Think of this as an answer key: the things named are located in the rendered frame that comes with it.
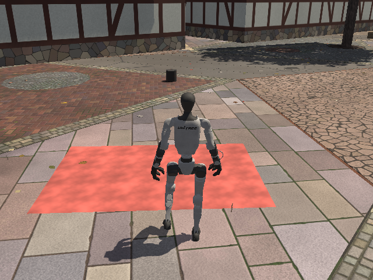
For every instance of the right robot upper arm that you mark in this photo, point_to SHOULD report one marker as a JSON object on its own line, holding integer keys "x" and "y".
{"x": 205, "y": 123}

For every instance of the robot left thigh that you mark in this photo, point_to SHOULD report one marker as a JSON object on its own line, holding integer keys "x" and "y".
{"x": 172, "y": 172}

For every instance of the robot right hand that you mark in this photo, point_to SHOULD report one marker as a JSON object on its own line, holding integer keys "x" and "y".
{"x": 214, "y": 167}

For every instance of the robot right forearm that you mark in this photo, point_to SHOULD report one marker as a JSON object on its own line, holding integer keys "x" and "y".
{"x": 215, "y": 155}

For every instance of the humanoid robot head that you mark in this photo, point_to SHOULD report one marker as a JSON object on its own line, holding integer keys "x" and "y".
{"x": 187, "y": 102}

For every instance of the left robot upper arm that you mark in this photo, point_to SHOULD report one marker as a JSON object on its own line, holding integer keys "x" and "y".
{"x": 166, "y": 133}

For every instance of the robot left hand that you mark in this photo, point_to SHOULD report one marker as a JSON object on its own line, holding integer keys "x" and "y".
{"x": 154, "y": 172}

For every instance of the robot left forearm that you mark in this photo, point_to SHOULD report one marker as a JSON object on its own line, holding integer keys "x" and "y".
{"x": 158, "y": 156}

